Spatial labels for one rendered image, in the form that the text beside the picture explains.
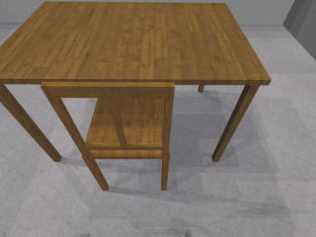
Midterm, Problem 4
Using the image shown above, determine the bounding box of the chair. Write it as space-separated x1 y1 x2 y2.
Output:
40 82 175 192

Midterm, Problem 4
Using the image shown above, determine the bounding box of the table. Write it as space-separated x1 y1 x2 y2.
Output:
0 1 272 162

